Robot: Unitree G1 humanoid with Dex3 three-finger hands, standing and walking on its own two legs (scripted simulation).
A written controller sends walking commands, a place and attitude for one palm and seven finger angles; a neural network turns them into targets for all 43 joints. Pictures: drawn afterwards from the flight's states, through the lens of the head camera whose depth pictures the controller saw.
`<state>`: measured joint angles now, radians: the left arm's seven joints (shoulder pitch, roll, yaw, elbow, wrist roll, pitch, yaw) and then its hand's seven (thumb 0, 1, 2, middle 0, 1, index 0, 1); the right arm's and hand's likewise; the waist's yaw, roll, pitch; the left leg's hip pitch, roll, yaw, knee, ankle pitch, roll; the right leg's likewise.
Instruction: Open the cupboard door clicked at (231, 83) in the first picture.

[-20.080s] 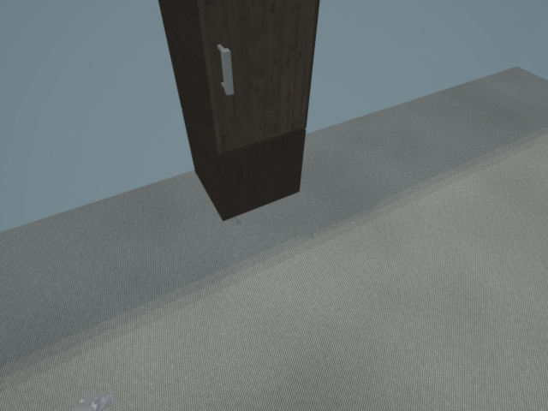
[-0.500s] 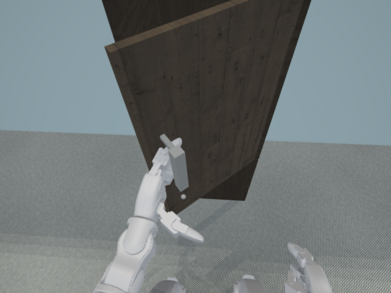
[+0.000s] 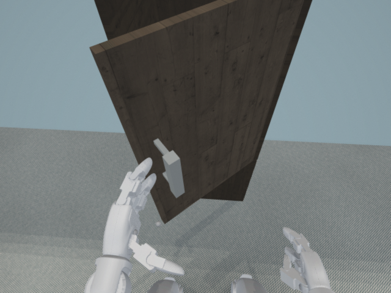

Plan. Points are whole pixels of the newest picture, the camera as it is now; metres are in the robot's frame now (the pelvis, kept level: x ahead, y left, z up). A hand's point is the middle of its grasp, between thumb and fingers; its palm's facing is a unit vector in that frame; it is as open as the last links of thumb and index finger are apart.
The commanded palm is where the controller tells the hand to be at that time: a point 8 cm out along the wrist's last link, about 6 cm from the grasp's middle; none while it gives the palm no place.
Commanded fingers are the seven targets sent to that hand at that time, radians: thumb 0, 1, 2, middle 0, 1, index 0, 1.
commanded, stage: slide the hand sideways off the handle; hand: left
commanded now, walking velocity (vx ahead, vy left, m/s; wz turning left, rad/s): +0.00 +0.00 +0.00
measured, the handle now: (168, 169) +0.34 +0.08 +0.06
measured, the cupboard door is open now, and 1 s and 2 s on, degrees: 41 41 41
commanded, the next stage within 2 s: draw the hand back to the body in 0.46 s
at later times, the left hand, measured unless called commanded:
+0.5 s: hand (131, 255) +0.18 +0.12 +0.06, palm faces -0.03 -1.00 -0.05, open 16.3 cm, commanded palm +0.16 +0.18 +0.06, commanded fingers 0.00 -0.50 0.30 -0.15 -0.30 -0.15 -0.30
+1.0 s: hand (90, 243) +0.18 +0.17 +0.12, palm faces +0.00 -1.00 -0.09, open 16.3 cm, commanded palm +0.15 +0.23 +0.13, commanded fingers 0.00 -0.40 0.34 -0.15 -0.30 -0.15 -0.30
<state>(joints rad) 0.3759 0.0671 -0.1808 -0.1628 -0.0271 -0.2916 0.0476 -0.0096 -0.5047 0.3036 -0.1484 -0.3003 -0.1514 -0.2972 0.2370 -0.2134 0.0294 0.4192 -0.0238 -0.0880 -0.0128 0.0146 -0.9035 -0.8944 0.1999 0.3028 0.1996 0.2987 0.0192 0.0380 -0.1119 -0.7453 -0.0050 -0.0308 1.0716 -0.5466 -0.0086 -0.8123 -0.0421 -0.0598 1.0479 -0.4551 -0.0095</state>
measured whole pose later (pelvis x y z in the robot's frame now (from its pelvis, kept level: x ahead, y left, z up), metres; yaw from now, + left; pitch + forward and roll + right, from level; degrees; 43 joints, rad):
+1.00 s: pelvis +0.00 +0.01 +0.01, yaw +0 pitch +8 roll -2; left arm 0.58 0.22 0.08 -0.39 -0.21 -0.18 -0.15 -0.01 -0.50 0.30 -0.15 -0.30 -0.16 -0.30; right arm 0.30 -0.24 0.05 0.42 0.03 -0.16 -0.07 0.02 -0.90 -0.89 0.20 0.30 0.20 0.30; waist 0.02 0.05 -0.11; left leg -0.62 0.01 -0.04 1.01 -0.52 0.00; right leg -0.66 -0.03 -0.07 0.95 -0.41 0.00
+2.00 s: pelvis +0.02 +0.01 +0.08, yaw -2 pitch -4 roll -1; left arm 0.47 0.32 0.33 -0.39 -0.04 -0.08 0.11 0.01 0.85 0.89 -0.21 -0.30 -0.21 -0.30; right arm 0.19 -0.23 0.02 0.64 -0.01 -0.13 -0.08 0.02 -0.90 -0.89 0.20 0.30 0.20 0.30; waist 0.08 0.06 0.03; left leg -0.05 0.01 0.00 0.42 -0.29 0.00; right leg -0.12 -0.01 -0.04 0.40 -0.20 0.00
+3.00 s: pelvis -0.09 +0.03 +0.06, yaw +1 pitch -2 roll -1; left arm 0.51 0.41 0.44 -0.53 0.03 -0.22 0.15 0.02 0.88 0.90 -0.21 -0.30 -0.22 -0.30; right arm 0.22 -0.22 0.01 0.55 -0.01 -0.09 -0.09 0.01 -0.90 -0.89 0.20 0.30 0.20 0.30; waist 0.00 -0.02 0.08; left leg -0.39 -0.02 -0.01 0.63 -0.22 0.04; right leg -0.40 -0.01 0.02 0.52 -0.12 0.03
